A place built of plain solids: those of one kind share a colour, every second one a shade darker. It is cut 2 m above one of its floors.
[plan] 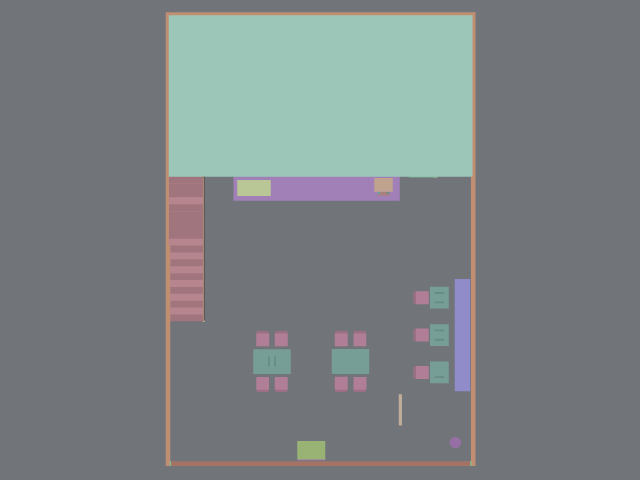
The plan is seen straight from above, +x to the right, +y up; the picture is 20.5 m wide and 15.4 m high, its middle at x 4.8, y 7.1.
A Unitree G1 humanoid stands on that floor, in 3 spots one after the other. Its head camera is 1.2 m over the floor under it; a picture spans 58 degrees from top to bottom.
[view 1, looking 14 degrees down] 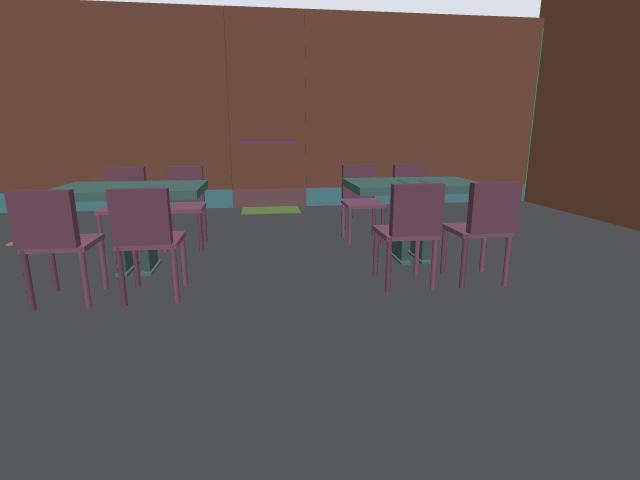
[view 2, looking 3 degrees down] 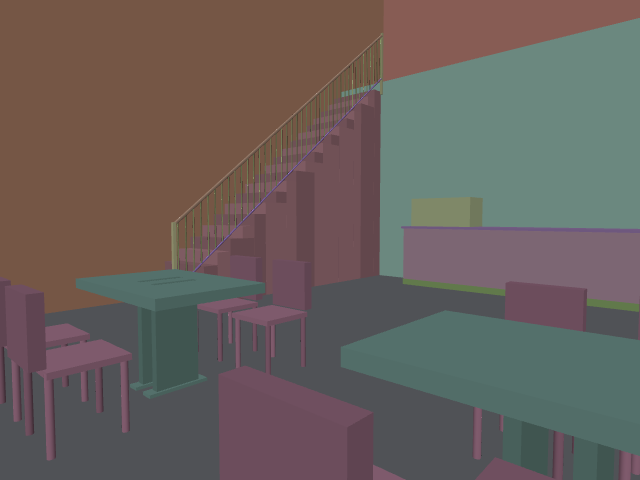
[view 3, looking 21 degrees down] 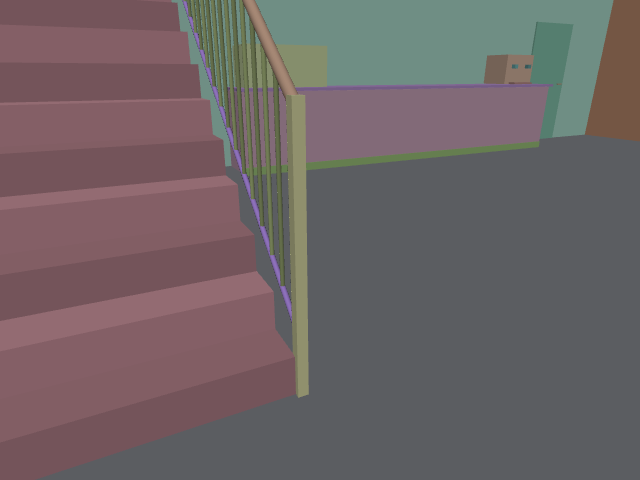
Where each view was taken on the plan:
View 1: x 4.69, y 7.12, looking -98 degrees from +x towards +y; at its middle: ground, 4.96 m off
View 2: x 6.12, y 1.65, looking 132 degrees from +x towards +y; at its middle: stair_step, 7.59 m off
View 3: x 0.52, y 3.19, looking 64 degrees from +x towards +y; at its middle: ground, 3.35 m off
